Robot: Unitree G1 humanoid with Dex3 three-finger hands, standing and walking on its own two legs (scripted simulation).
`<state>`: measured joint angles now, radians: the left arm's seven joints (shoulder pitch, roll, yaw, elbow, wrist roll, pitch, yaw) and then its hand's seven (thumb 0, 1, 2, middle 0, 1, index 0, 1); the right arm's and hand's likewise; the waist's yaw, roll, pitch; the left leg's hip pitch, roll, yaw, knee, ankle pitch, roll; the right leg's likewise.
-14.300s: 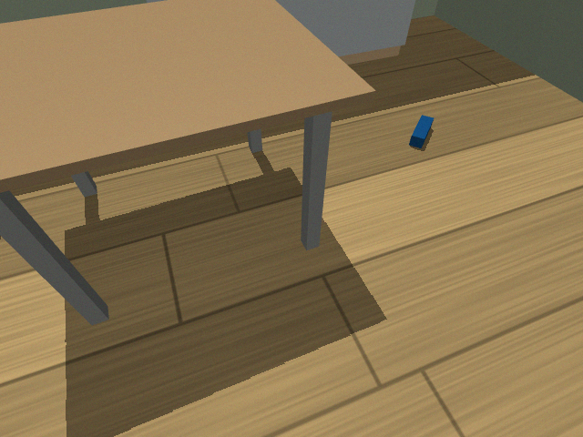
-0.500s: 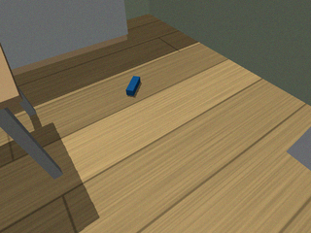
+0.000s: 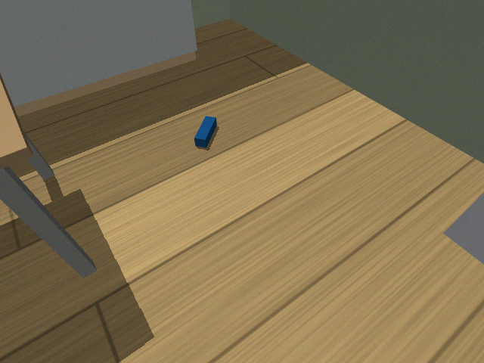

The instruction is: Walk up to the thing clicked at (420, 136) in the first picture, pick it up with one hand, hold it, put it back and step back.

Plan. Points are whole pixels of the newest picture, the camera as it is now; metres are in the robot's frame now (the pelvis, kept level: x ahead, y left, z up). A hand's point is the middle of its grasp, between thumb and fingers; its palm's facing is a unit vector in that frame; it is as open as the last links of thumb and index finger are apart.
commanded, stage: stand
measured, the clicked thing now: (206, 131) +1.55 +0.29 -0.75
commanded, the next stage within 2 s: walk up in 0.58 s
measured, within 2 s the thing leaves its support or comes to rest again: neither
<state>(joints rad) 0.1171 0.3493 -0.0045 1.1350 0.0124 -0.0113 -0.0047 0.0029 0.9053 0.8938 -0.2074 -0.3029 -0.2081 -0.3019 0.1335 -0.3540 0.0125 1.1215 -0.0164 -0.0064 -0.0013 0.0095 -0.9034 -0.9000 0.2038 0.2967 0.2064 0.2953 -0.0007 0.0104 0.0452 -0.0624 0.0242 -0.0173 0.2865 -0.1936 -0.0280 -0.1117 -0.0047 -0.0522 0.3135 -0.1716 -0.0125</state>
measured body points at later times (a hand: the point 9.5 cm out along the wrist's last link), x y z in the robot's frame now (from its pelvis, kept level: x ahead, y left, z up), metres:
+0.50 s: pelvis +0.00 +0.00 +0.00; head +0.01 +0.00 +0.45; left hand +0.08 +0.31 -0.13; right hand +0.07 -0.30 -0.14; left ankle -0.02 +0.14 -0.75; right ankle +0.00 -0.11 -0.75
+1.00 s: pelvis +0.10 +0.08 -0.03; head +0.10 +0.10 +0.42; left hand +0.09 +0.42 -0.16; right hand +0.21 -0.26 -0.11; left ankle +0.15 +0.20 -0.75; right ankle +0.00 -0.09 -0.73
